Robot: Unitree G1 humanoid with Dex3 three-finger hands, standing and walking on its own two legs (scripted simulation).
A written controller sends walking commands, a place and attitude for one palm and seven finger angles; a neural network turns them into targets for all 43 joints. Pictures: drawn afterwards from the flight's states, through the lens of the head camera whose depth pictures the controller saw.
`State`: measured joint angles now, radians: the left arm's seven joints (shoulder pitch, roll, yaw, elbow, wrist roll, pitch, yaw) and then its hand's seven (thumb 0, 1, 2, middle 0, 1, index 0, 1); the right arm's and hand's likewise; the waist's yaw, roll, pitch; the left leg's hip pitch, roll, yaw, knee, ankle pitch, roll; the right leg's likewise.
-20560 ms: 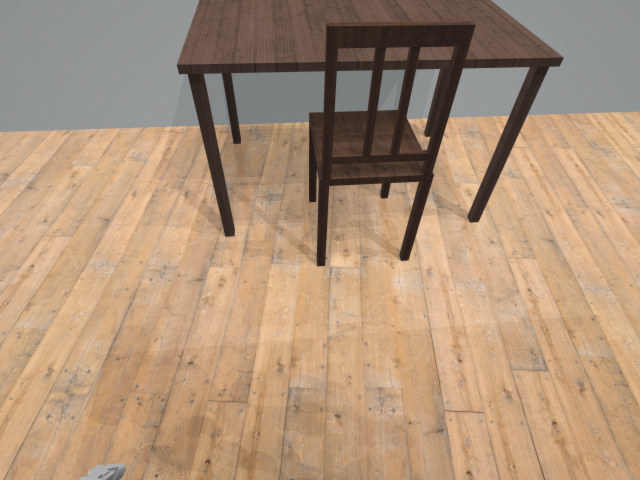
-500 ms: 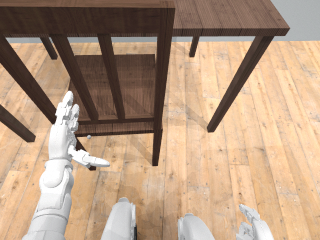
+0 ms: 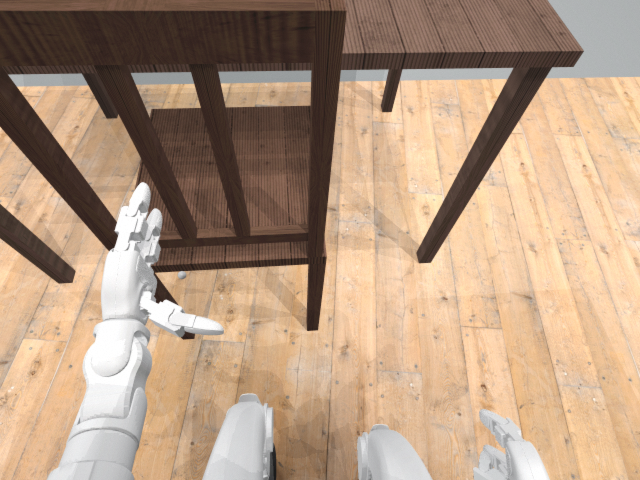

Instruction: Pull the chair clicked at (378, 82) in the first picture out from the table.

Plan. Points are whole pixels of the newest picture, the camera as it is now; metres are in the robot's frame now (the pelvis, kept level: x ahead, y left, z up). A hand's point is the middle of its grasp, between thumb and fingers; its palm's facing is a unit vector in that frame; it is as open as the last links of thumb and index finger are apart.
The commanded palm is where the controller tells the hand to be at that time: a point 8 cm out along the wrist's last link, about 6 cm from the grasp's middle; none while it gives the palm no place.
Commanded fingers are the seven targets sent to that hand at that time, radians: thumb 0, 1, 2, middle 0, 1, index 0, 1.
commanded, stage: aim the fingers beside a spindle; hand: left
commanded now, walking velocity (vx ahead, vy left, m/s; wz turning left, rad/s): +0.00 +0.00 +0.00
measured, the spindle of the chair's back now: (159, 169) +0.50 +0.23 +0.05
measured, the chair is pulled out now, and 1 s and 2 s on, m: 0.00 0.00 0.00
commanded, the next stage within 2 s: push the fingers through the gap in 0.08 s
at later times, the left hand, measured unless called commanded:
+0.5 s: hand (171, 256) +0.37 +0.19 +0.03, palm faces +0.08 -1.00 -0.04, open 17.0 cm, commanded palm +0.35 +0.24 +0.03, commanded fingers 0.00 -0.50 0.30 -0.06 -0.08 -0.06 -0.08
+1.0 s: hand (178, 217) +0.43 +0.20 +0.03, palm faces +0.11 -0.99 -0.04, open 16.9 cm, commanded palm +0.41 +0.24 +0.03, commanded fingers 0.00 -0.50 0.30 -0.06 -0.08 -0.06 -0.08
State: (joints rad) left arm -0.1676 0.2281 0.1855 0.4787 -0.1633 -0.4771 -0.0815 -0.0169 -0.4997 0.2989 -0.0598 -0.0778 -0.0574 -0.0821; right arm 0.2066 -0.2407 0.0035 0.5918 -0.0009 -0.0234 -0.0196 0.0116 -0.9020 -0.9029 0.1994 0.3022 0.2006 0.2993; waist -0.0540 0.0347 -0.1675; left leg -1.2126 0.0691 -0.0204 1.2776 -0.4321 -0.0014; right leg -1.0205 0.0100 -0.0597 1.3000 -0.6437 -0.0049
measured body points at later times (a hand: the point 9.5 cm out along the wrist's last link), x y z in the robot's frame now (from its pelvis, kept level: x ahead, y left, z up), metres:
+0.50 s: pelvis +0.00 +0.00 +0.00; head +0.11 +0.02 +0.44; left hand +0.36 +0.25 +0.04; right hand +0.14 -0.25 -0.11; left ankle +0.09 +0.12 -0.61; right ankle -0.01 -0.12 -0.61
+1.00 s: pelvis +0.00 +0.01 +0.00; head +0.12 +0.03 +0.43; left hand +0.42 +0.25 +0.03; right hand +0.08 -0.26 -0.12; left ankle +0.09 +0.12 -0.61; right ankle -0.01 -0.12 -0.61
